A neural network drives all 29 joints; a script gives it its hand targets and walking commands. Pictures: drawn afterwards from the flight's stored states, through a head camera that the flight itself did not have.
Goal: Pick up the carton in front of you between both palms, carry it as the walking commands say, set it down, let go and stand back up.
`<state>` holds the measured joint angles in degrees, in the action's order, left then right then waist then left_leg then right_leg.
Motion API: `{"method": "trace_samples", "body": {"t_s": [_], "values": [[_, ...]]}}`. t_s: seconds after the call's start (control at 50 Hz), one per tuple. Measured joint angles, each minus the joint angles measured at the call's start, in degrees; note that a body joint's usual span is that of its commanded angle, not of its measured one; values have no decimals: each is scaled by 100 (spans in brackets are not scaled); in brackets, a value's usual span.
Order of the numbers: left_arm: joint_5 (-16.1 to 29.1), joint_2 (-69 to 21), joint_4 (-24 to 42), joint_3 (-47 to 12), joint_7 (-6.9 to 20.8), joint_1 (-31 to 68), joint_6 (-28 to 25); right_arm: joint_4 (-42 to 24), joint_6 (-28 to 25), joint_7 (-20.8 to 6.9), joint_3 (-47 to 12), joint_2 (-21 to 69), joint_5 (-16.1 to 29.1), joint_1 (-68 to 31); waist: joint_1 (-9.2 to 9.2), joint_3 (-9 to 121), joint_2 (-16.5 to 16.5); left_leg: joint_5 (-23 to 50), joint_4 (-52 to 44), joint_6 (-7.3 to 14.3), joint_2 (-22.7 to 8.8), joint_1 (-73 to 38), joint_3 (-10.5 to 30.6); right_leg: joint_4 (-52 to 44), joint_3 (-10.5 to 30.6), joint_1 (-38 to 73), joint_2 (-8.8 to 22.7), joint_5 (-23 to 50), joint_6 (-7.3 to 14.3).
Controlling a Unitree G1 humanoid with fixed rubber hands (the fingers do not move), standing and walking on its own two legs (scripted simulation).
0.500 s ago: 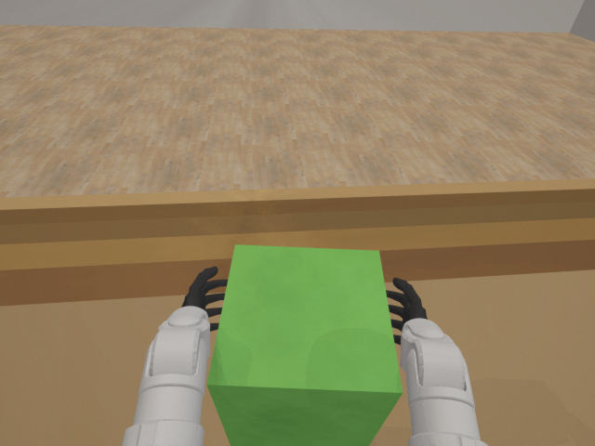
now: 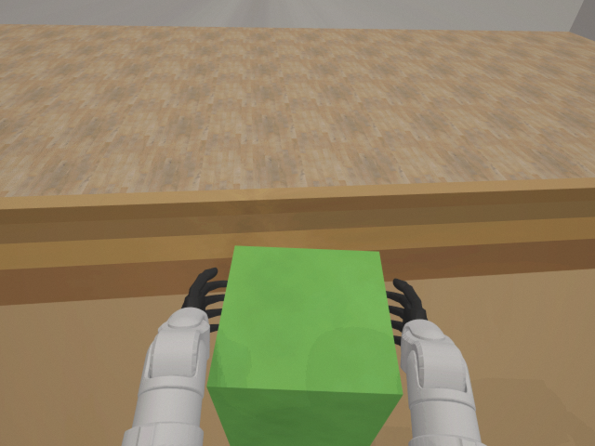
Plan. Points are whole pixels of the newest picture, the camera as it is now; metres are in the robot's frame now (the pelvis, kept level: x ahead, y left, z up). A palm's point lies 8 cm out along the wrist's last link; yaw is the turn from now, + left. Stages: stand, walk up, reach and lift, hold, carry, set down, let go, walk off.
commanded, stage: hold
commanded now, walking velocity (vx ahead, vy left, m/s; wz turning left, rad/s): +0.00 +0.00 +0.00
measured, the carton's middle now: (302, 353) +0.29 +0.00 -0.02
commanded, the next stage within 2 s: carry in 0.06 s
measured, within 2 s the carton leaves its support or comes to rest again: neither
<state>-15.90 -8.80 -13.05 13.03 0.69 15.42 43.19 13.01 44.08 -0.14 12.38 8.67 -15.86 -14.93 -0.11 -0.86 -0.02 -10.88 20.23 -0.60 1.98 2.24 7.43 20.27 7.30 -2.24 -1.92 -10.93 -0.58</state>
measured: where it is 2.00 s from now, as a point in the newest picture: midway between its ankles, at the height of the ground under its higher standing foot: (300, 282)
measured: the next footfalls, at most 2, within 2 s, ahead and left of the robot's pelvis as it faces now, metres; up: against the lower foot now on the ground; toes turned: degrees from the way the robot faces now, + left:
left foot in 0.68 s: +0.31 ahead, +0.11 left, +0.00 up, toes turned +9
right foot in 1.12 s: +0.67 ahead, -0.06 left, +0.00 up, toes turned -9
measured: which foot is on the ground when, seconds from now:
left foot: down 0.00-0.48, up 0.50-0.66, down 0.68-1.00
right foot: down 0.00-0.68, up 0.70-1.00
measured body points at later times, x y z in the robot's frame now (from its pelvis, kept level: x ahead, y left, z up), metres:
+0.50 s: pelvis +0.11 +0.01 -0.02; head +0.10 +0.01 +0.43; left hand +0.40 +0.15 +0.06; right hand +0.39 -0.15 +0.06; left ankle +0.02 +0.12 -0.73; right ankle +0.06 -0.11 -0.75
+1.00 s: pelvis +0.40 +0.04 +0.00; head +0.41 +0.05 +0.45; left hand +0.69 +0.17 +0.08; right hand +0.67 -0.13 +0.08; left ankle +0.27 +0.11 -0.75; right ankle +0.51 -0.09 -0.70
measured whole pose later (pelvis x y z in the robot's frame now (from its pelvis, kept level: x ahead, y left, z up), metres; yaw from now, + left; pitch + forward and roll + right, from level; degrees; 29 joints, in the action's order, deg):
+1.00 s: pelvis +0.40 +0.04 +0.00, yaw -1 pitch +5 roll -2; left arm -6.7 -8.0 20.8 6.4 -5.1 11.3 69.0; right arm -20.9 69.5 5.6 7.4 7.8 -5.5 -10.5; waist 2.3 4.8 -0.6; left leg -18.7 14.5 2.3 -1.0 1.1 -10.1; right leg 40.8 -8.1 -35.7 3.7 -9.8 0.9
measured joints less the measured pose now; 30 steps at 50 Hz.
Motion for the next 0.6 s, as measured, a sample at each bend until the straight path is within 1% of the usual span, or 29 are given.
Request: {"method": "trace_samples", "body": {"t_s": [0.04,0.08,0.12,0.16,0.2,0.26,0.3,0.32,0.36,0.4,0.42,0.44,0.46,0.48,0.52,0.54,0.56,0.6], "values": [[-2,-3,-13,13,0,14,-5,13,-5,-2,13,3,-4,-15,0,-1,0,-1,10,0,1,9,-3,12,0,-10,0,-2,-1],[6,-4,1,11,-4,24,12,-7,10,-1,16,2,2,-17,5,156,3,-103,225,-5,-2,285,-37,218,-37,-280,5,-98,-11],[61,9,82,-48,-29,-37,39,-93,32,19,-26,-12,62,52,6,356,8,-523,514,-8,-54,593,-157,486,-151,-577,55,-479,-6],[154,29,284,-150,-81,-120,116,-298,107,64,-106,-32,163,137,10,520,9,-903,703,6,-128,842,-301,630,-276,-804,117,-798,13],[271,41,581,-246,-135,-173,231,-606,218,104,-163,-51,280,196,18,626,7,-919,886,15,-194,1075,-419,726,-377,-994,166,-703,12],[459,64,1083,-417,-256,-291,525,-1102,500,190,-296,-114,500,321,25,794,38,-941,1171,37,-249,1297,-582,948,-469,-1184,252,-596,-24],[564,83,1400,-499,-343,-373,819,-1367,775,256,-381,-152,636,374,24,923,79,-868,1199,27,-262,1314,-699,1143,-488,-1265,326,-830,-46],[617,113,1560,-512,-373,-405,982,-1472,925,291,-423,-151,688,365,18,982,102,-775,1191,33,-256,1310,-763,1301,-509,-1337,380,-1019,-8],[766,240,1845,-527,-410,-490,1290,-1633,1202,397,-539,-98,737,346,-3,1067,86,-939,1208,38,-279,1266,-865,1650,-725,-1533,453,-1308,10],[927,328,2068,-535,-432,-525,1570,-1911,1506,496,-641,-70,770,405,-18,1063,-28,-1087,1100,27,-379,1141,-891,1507,-1061,-1611,403,-1398,26],[992,328,2175,-544,-454,-508,1695,-2102,1654,548,-682,-81,784,448,-19,1032,-83,-1139,1067,9,-431,1082,-877,1260,-1221,-1579,352,-1215,46],[1036,287,2269,-554,-475,-480,1798,-2322,1793,571,-672,-96,805,510,11,1010,-144,-1214,1107,-16,-474,1058,-814,1066,-1305,-1472,298,-831,89],[1043,201,2346,-574,-497,-456,1872,-2545,1914,577,-628,-125,839,586,27,1010,-206,-1303,1302,-4,-530,1121,-798,942,-1389,-1363,259,-588,108],[1011,94,2421,-600,-515,-446,1931,-2738,2009,575,-562,-156,897,666,28,1020,-204,-1266,1694,11,-573,1297,-892,909,-1451,-1287,261,-661,105],[959,84,2599,-795,-569,-519,2067,-2979,2149,569,-472,-165,998,784,11,1015,-49,-1667,2578,33,-496,1757,-1083,800,-1489,-1115,353,-928,87],[956,101,2717,-856,-588,-585,2148,-3060,2213,566,-442,-133,1025,817,-6,997,43,-1908,2822,58,-431,1973,-1179,671,-1479,-997,412,-984,71],[961,113,2858,-888,-604,-656,2228,-3140,2273,563,-446,-112,1043,842,-32,965,125,-1990,2858,77,-376,2158,-1281,510,-1456,-859,470,-990,31],[983,124,3152,-904,-646,-740,2380,-3282,2368,561,-508,-125,1087,842,-102,866,233,-1639,2437,85,-307,2424,-1467,210,-1407,-560,565,-981,-57]]}}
